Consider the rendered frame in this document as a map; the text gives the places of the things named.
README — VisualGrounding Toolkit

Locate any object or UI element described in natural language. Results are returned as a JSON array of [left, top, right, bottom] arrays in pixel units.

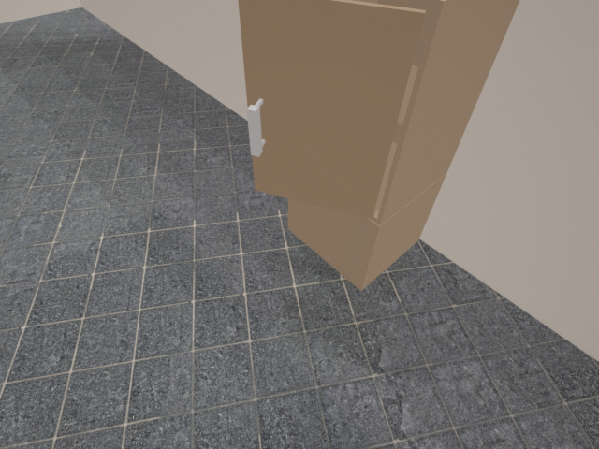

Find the handle
[[247, 98, 266, 157]]

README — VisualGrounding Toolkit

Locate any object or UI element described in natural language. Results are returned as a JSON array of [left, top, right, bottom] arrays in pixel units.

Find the cupboard door
[[238, 0, 426, 220]]

